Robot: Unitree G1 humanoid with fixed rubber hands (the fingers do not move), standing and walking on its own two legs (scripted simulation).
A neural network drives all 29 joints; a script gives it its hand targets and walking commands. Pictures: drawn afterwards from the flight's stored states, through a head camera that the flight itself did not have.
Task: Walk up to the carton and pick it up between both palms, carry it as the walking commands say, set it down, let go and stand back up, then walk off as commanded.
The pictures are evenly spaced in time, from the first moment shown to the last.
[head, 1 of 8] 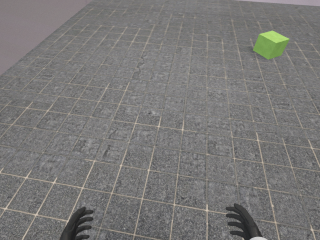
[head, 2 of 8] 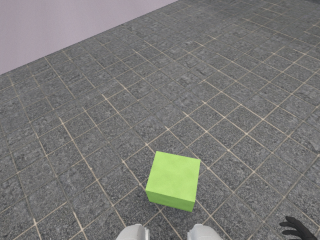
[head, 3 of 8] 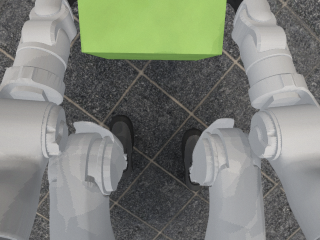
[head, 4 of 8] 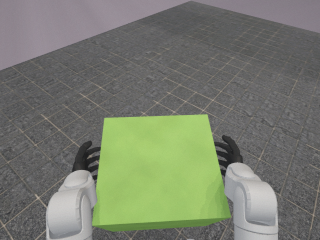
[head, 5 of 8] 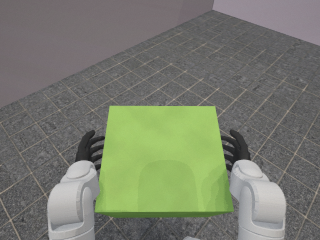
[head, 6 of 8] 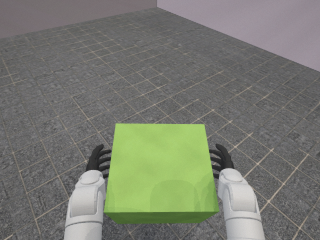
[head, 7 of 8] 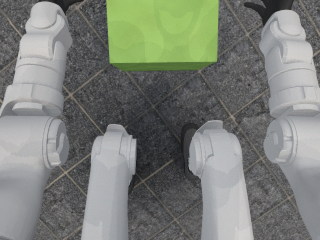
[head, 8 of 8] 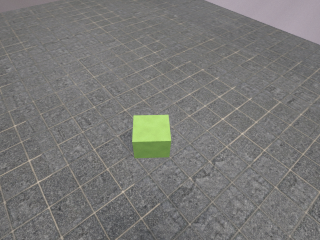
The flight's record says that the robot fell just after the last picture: no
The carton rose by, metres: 0.70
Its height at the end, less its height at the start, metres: +0.00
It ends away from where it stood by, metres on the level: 0.84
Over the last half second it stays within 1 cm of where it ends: yes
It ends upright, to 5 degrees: yes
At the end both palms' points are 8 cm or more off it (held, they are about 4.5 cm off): yes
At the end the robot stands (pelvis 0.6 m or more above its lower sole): yes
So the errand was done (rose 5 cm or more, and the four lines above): yes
